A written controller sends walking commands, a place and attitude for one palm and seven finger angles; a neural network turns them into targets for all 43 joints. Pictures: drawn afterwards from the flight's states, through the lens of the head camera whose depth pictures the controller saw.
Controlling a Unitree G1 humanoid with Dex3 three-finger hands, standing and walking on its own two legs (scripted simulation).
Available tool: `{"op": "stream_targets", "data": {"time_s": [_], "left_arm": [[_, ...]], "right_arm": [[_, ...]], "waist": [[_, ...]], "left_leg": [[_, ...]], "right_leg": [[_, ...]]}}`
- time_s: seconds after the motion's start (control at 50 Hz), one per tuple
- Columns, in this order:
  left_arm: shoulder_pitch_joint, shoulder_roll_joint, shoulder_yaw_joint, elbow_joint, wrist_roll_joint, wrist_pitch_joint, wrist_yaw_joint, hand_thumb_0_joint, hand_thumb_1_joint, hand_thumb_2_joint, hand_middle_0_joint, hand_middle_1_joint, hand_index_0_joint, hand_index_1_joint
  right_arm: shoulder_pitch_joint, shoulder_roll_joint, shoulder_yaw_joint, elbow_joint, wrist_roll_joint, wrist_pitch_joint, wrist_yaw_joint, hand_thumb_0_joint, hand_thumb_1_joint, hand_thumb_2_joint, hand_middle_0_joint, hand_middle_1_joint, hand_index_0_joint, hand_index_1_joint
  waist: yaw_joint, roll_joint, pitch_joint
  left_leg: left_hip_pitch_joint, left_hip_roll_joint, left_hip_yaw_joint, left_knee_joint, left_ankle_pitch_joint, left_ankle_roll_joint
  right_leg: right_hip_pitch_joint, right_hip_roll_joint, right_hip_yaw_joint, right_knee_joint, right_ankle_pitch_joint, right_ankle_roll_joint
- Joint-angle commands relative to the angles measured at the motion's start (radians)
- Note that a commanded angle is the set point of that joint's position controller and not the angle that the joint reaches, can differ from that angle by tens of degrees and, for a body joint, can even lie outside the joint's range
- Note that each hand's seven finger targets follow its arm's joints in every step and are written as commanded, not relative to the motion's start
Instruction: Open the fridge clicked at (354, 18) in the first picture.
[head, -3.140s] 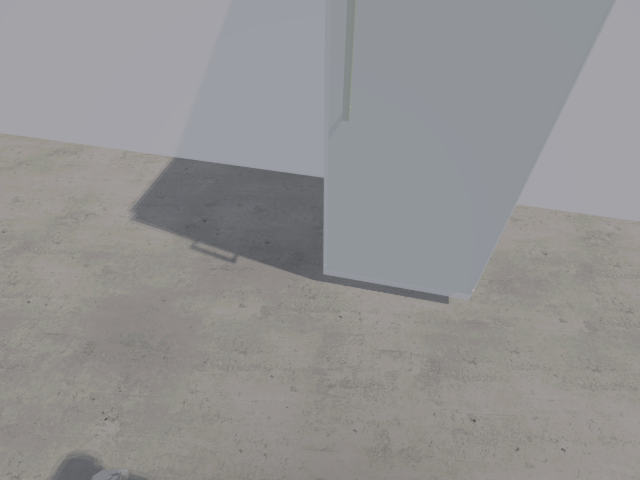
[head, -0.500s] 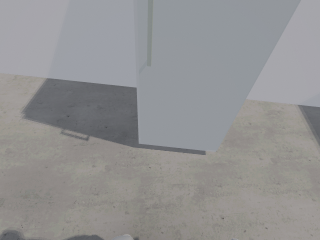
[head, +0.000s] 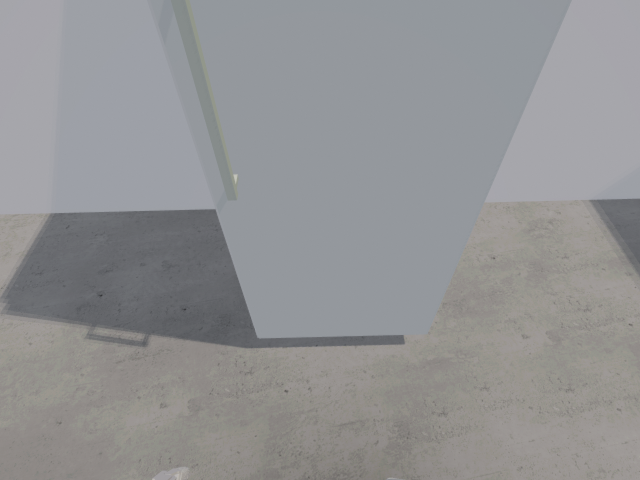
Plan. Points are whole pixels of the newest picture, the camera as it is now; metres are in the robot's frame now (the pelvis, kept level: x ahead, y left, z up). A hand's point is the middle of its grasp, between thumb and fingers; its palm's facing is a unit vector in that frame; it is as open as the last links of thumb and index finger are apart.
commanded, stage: take the last steps up to it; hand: left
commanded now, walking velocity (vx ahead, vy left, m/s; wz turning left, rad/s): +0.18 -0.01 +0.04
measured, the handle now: (211, 100) +0.58 +0.17 +0.17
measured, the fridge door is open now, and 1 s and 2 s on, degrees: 0 0 0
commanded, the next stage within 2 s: come to a stop and stand still in 0.08 s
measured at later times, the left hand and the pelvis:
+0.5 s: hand out of the picture +0.10 +0.18 -0.17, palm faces +0.07 -0.98 -0.18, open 7.4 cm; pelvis +0.11 +0.01 +0.01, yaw -1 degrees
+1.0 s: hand out of the picture +0.09 +0.16 -0.15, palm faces +0.10 -0.97 -0.23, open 7.3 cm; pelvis +0.07 -0.03 +0.02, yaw +2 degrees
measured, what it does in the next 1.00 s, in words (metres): steps on the spot: left foot, then right foot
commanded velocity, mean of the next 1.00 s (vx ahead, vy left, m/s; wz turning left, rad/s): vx -0.04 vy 0.04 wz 0.00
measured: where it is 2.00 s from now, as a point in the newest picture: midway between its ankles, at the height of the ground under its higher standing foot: outside the picture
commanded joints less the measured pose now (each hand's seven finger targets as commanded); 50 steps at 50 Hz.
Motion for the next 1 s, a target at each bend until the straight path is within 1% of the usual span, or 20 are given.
{"op": "stream_targets", "data": {"time_s": [0.0,0.04,0.08,0.16,0.22,0.26,0.32,0.36,0.44,0.48,0.58,0.6,0.62,0.64,0.66,0.7,0.76,0.9,0.94,0.98], "left_arm": [[0.180,0.128,0.025,0.012,-0.003,0.009,0.037,0.000,0.900,0.900,-0.200,-0.300,-0.200,-0.300],[0.149,0.089,0.011,0.016,0.003,-0.003,0.041,0.000,0.900,0.900,-0.200,-0.300,-0.200,-0.300],[0.149,0.084,0.009,0.019,0.004,-0.004,0.042,0.000,0.900,0.900,-0.200,-0.300,-0.200,-0.300],[0.175,0.116,0.011,0.042,0.002,0.000,0.038,0.000,0.900,0.900,-0.200,-0.300,-0.200,-0.300],[0.157,0.081,-0.007,0.064,-0.010,0.018,0.047,0.000,0.900,0.900,-0.200,-0.300,-0.200,-0.300],[0.219,0.048,-0.021,0.071,-0.015,0.032,0.056,0.000,0.900,0.900,-0.200,-0.300,-0.200,-0.300],[0.256,0.066,-0.021,0.085,-0.017,0.068,0.069,0.000,0.900,0.900,-0.200,-0.300,-0.200,-0.300],[0.241,0.085,-0.012,0.075,-0.014,0.082,0.066,0.000,0.900,0.900,-0.200,-0.300,-0.200,-0.300],[0.193,0.067,0.010,0.028,-0.004,0.095,0.058,0.000,0.900,0.900,-0.200,-0.300,-0.200,-0.300],[0.182,0.057,0.019,0.005,-0.006,0.102,0.056,0.000,0.900,0.900,-0.200,-0.300,-0.200,-0.300],[0.255,0.033,0.013,0.002,-0.003,0.090,0.052,0.000,0.900,0.900,-0.200,-0.300,-0.200,-0.300],[0.288,0.047,0.010,0.015,0.002,0.083,0.054,0.000,0.900,0.900,-0.200,-0.300,-0.200,-0.300],[0.271,0.103,0.012,0.009,0.013,0.071,0.058,0.000,0.900,0.900,-0.200,-0.300,-0.200,-0.300],[0.181,0.176,0.011,-0.024,0.016,0.062,0.058,0.000,0.900,0.900,-0.200,-0.300,-0.200,-0.300],[0.152,0.202,0.015,-0.050,0.011,0.066,0.055,0.000,0.900,0.900,-0.200,-0.300,-0.200,-0.300],[0.092,0.185,0.016,-0.047,0.009,0.062,0.055,0.000,0.900,0.900,-0.200,-0.300,-0.200,-0.300],[0.074,0.176,0.017,-0.055,0.007,0.060,0.052,0.000,0.900,0.900,-0.200,-0.300,-0.200,-0.300],[0.185,0.201,0.037,-0.009,0.007,0.057,0.056,0.000,0.900,0.900,-0.200,-0.300,-0.200,-0.300],[0.169,0.198,0.037,-0.001,0.006,0.059,0.057,0.000,0.900,0.900,-0.200,-0.300,-0.200,-0.300],[0.124,0.180,0.031,0.005,-0.006,0.065,0.055,0.000,0.900,0.900,-0.200,-0.300,-0.200,-0.300]], "right_arm": [[-0.102,-0.066,-0.012,-0.118,-0.005,-0.028,0.003,0.000,-0.900,-0.900,0.200,0.300,0.200,0.300],[-0.035,-0.028,-0.008,-0.092,-0.008,-0.013,0.004,0.000,-0.900,-0.900,0.200,0.300,0.200,0.300],[-0.025,-0.003,-0.002,-0.094,-0.005,-0.003,0.005,0.000,-0.900,-0.900,0.200,0.300,0.200,0.300],[-0.073,-0.002,0.007,-0.117,-0.001,-0.015,0.011,0.000,-0.900,-0.900,0.200,0.300,0.200,0.300],[-0.069,-0.006,0.026,-0.083,0.004,-0.020,-0.006,0.000,-0.900,-0.900,0.200,0.300,0.200,0.300],[-0.033,-0.097,0.019,-0.071,0.004,-0.033,-0.017,0.000,-0.900,-0.900,0.200,0.300,0.200,0.300],[-0.106,-0.143,0.008,-0.082,0.018,-0.008,-0.042,0.000,-0.900,-0.900,0.200,0.300,0.200,0.300],[-0.125,-0.157,-0.004,-0.089,0.012,0.003,-0.054,0.000,-0.900,-0.900,0.200,0.300,0.200,0.300],[-0.182,-0.196,-0.043,-0.131,0.000,0.029,-0.054,0.000,-0.900,-0.900,0.200,0.300,0.200,0.300],[-0.217,-0.195,-0.050,-0.150,-0.002,0.032,-0.049,0.000,-0.900,-0.900,0.200,0.300,0.200,0.300],[-0.294,-0.174,-0.051,-0.180,-0.003,0.036,-0.024,0.000,-0.900,-0.900,0.200,0.300,0.200,0.300],[-0.298,-0.155,-0.048,-0.182,0.002,0.038,-0.017,0.000,-0.900,-0.900,0.200,0.300,0.200,0.300],[-0.280,-0.094,-0.041,-0.187,0.011,0.043,-0.008,0.000,-0.900,-0.900,0.200,0.300,0.200,0.300],[-0.257,-0.033,-0.022,-0.201,0.014,0.050,0.001,0.000,-0.900,-0.900,0.200,0.300,0.200,0.300],[-0.293,-0.068,-0.026,-0.210,0.008,0.063,0.004,0.000,-0.900,-0.900,0.200,0.300,0.200,0.300],[-0.283,-0.091,-0.027,-0.190,0.001,0.067,0.007,0.000,-0.900,-0.900,0.200,0.300,0.200,0.300],[-0.192,-0.094,-0.023,-0.147,-0.001,0.054,0.012,0.000,-0.900,-0.900,0.200,0.300,0.200,0.300],[-0.184,-0.090,-0.009,-0.171,0.002,0.040,0.001,0.000,-0.900,-0.900,0.200,0.300,0.200,0.300],[-0.141,-0.079,-0.004,-0.160,0.005,0.032,-0.004,0.000,-0.900,-0.900,0.200,0.300,0.200,0.300],[-0.051,-0.070,0.005,-0.119,0.007,0.021,-0.010,0.000,-0.900,-0.900,0.200,0.300,0.200,0.300]], "waist": [[0.075,-0.090,-0.019],[0.025,-0.108,-0.025],[0.012,-0.119,-0.030],[0.032,-0.135,-0.048],[0.017,-0.134,-0.050],[0.031,0.059,-0.125],[0.041,0.244,-0.078],[0.033,0.211,-0.078],[0.021,0.096,-0.142],[0.029,0.103,-0.169],[0.074,0.123,-0.168],[0.090,0.065,-0.156],[0.082,-0.109,-0.102],[0.045,-0.297,-0.029],[0.077,-0.244,-0.011],[0.061,-0.281,0.065],[0.047,-0.176,0.023],[0.106,-0.171,-0.049],[0.090,-0.177,-0.085],[0.048,-0.162,-0.110]], "left_leg": [[-0.387,0.061,-0.085,0.294,0.114,0.015],[-0.303,0.063,-0.052,0.182,0.145,-0.010],[-0.241,0.053,-0.022,0.045,0.155,-0.025],[-0.181,0.025,0.010,-0.177,0.191,-0.026],[0.001,-0.001,0.005,-0.421,0.403,-0.036],[0.176,0.134,-0.100,-0.457,0.961,0.011],[0.137,0.248,-0.194,-0.523,1.219,0.120],[0.199,0.280,-0.203,-0.525,1.334,0.164],[0.231,0.293,-0.169,-0.487,1.170,0.199],[0.170,0.283,-0.149,-0.499,1.036,0.187],[-0.024,0.208,-0.109,-0.499,0.559,0.118],[-0.088,0.160,-0.082,-0.456,0.373,0.077],[-0.164,0.055,-0.027,-0.343,0.144,0.013],[-0.197,-0.031,0.003,-0.250,0.019,-0.035],[-0.141,-0.021,-0.051,-0.156,-0.015,-0.029],[-0.176,-0.014,-0.099,-0.055,0.065,-0.014],[-0.188,-0.023,-0.077,-0.025,0.134,-0.028],[-0.194,-0.033,-0.061,-0.197,0.060,-0.042],[-0.121,-0.041,-0.048,-0.324,0.087,-0.042],[0.072,-0.052,-0.027,-0.515,0.239,-0.034]], "right_leg": [[0.227,-0.294,0.347,-0.411,-0.080,-0.150],[0.161,-0.250,0.203,-0.403,0.121,-0.124],[0.120,-0.227,0.139,-0.393,0.216,-0.126],[0.176,-0.216,0.129,-0.352,0.228,-0.125],[0.158,-0.141,0.073,-0.239,0.368,-0.058],[0.122,-0.065,0.044,-0.140,0.189,0.032],[0.113,-0.017,0.034,-0.013,-0.185,0.075],[0.020,-0.017,0.079,0.150,-0.319,0.072],[-0.086,0.006,0.116,0.348,-0.343,0.067],[-0.056,0.005,0.128,0.359,-0.313,0.070],[0.162,0.008,0.059,0.016,-0.101,0.061],[0.229,0.001,0.061,-0.115,-0.005,0.066],[0.204,-0.103,0.202,-0.272,-0.028,0.042],[0.081,-0.274,0.406,-0.394,-0.112,-0.037],[-0.044,-0.318,0.447,-0.461,-0.274,-0.095],[-0.087,-0.277,0.450,-0.478,-0.358,-0.090],[0.030,-0.233,0.319,-0.408,-0.172,-0.073],[0.245,-0.284,0.345,-0.342,0.103,-0.129],[0.261,-0.265,0.315,-0.305,0.168,-0.119],[0.153,-0.202,0.246,-0.266,0.072,-0.058]]}}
